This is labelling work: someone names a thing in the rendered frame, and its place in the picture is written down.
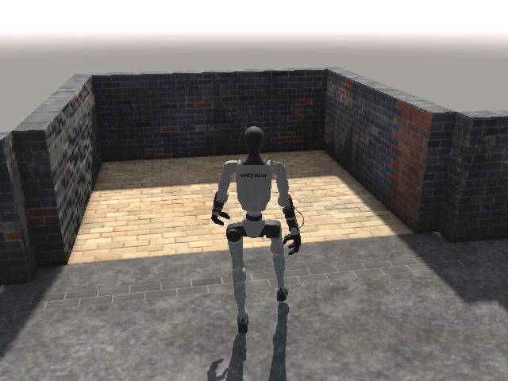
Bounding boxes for right robot thigh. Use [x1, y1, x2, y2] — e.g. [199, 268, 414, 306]
[264, 220, 283, 254]

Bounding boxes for left robot forearm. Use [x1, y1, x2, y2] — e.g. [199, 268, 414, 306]
[212, 191, 225, 216]

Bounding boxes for robot left upper arm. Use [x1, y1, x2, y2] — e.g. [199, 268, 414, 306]
[216, 160, 237, 202]

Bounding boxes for robot right upper arm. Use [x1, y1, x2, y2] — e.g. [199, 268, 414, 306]
[271, 161, 290, 207]

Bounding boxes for right robot hand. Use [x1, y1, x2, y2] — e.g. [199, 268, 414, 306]
[283, 233, 301, 255]

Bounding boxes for robot left shin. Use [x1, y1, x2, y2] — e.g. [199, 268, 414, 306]
[233, 268, 246, 322]

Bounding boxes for right robot forearm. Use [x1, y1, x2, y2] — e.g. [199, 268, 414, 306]
[283, 195, 300, 235]

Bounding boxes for left robot hand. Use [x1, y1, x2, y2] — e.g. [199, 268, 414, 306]
[211, 212, 230, 225]

